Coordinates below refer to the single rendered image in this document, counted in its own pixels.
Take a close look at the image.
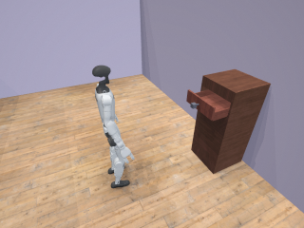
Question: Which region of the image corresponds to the robot head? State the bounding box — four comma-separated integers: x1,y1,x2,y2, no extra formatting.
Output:
92,65,111,94

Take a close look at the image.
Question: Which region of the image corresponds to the right robot forearm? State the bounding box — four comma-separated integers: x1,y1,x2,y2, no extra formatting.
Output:
106,122,125,150

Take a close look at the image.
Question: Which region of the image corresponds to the drawer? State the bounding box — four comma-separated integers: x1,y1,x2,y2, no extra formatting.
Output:
186,89,231,121

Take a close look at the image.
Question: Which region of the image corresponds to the right robot foot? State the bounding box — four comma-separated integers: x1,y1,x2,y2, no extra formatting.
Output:
110,180,130,188

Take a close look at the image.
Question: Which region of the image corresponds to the handle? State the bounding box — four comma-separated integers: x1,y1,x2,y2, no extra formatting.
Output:
190,102,199,109

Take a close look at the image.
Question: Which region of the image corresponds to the robot right hand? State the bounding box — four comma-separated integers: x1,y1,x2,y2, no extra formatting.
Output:
120,146,135,163

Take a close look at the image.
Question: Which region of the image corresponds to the right robot upper arm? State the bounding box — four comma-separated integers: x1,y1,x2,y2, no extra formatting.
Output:
101,94,115,128

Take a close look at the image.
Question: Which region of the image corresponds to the cabinet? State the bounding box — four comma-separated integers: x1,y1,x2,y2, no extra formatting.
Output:
191,69,271,174

